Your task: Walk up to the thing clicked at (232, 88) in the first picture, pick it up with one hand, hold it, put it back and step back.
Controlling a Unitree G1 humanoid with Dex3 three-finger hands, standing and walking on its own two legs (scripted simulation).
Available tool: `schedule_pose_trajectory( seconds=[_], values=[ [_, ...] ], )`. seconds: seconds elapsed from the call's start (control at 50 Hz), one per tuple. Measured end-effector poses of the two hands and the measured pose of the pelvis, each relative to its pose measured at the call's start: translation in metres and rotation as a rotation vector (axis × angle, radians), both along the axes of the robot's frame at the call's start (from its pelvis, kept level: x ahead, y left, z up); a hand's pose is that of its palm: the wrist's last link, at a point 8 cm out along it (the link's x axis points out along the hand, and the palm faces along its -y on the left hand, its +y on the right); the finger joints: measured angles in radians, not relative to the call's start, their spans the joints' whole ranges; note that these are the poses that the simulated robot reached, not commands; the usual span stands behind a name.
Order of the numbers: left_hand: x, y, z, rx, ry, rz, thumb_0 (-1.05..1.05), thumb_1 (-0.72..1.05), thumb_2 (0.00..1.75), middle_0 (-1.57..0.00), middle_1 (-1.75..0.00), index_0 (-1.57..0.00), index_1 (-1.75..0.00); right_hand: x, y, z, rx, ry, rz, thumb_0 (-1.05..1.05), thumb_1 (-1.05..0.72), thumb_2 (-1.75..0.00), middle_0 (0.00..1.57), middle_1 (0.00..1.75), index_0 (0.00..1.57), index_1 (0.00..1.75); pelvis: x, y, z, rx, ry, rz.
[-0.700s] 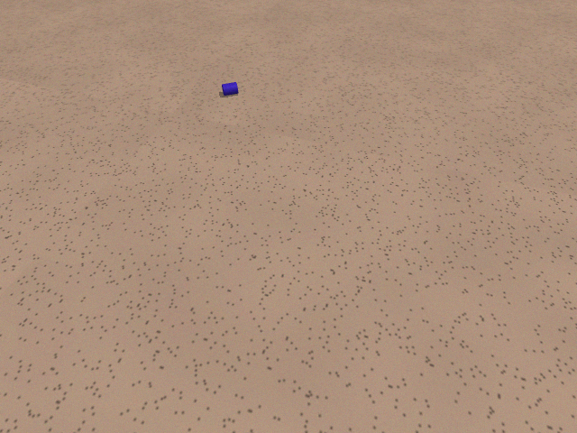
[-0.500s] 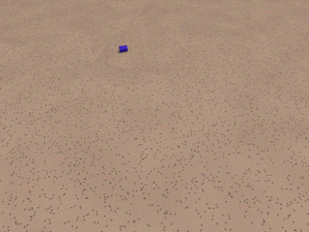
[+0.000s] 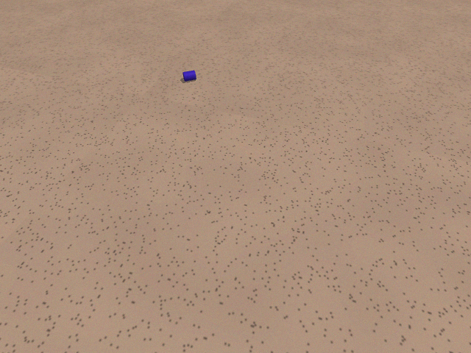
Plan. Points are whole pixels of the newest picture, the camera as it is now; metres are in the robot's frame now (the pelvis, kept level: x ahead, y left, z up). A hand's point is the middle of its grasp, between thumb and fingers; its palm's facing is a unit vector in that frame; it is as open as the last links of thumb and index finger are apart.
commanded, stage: stand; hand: left
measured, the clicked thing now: (189, 75) +2.18 +0.38 -0.75
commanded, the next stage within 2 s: walk up in 0.42 s
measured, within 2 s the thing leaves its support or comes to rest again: neither
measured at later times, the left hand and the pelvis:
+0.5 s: hand out of the picture +0.08 +0.26 -0.15, palm faces +0.00 -0.95 -0.33, open 7.4 cm; pelvis +0.01 +0.00 +0.00, yaw +1 degrees
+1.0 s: hand (62, 294) +0.26 +0.39 -0.15, palm faces +0.01 -0.95 -0.31, open 7.4 cm; pelvis +0.19 +0.11 -0.01, yaw +4 degrees
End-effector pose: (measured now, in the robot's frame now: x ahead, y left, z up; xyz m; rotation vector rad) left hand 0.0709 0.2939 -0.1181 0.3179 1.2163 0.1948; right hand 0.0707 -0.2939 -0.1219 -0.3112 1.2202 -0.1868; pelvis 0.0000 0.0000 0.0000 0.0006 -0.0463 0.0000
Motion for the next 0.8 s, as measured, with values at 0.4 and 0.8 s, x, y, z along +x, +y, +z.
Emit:
schedule_pose_trajectory(
  seconds=[0.4,0.8],
  values=[
    [-0.004,-0.001,0.000,0.001,0.011,0.003,0.01,0.91,0.90,-0.20,-0.30,-0.20,-0.30,-0.003,-0.003,0.000,-0.002,0.013,0.003,0.01,-0.91,-0.90,0.20,0.30,0.20,0.30,0.000,-0.002,0.000,-0.001,0.003,0.004],
    [0.010,0.135,-0.012,0.067,0.017,0.133,0.01,0.90,0.90,-0.21,-0.30,-0.20,-0.30,0.151,0.027,0.031,-0.102,-0.152,0.132,0.01,-0.91,-0.90,0.20,0.30,0.20,0.30,0.099,0.073,-0.025,-0.012,0.014,0.093]
  ],
)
